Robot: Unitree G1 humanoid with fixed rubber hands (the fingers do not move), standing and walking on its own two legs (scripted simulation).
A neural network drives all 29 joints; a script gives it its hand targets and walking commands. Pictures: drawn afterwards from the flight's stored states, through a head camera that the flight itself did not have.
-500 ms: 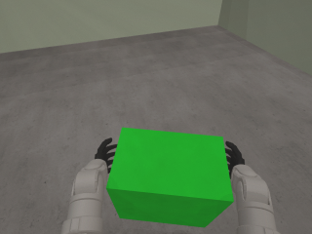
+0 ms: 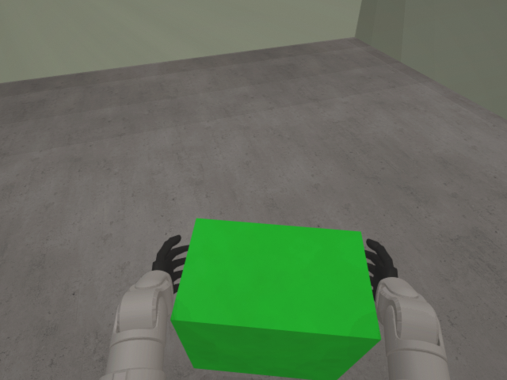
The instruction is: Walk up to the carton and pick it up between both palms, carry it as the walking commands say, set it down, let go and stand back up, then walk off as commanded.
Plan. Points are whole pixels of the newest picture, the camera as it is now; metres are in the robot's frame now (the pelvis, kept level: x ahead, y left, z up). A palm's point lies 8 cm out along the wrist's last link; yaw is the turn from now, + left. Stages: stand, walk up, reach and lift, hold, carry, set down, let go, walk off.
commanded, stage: hold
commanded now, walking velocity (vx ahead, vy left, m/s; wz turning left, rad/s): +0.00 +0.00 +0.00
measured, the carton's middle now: (270, 305) +0.26 +0.00 -0.03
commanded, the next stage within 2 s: carry in 0.38 s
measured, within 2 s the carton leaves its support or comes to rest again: neither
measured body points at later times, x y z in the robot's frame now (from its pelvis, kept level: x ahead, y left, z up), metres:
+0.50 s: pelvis +0.00 +0.01 -0.01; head -0.03 +0.00 +0.44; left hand +0.29 +0.18 +0.04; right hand +0.30 -0.17 +0.04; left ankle +0.01 +0.12 -0.73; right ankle +0.03 -0.11 -0.74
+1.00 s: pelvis +0.01 +0.11 -0.03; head +0.01 +0.09 +0.42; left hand +0.26 +0.28 +0.05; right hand +0.27 -0.07 +0.04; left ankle -0.01 +0.17 -0.72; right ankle +0.01 -0.03 -0.75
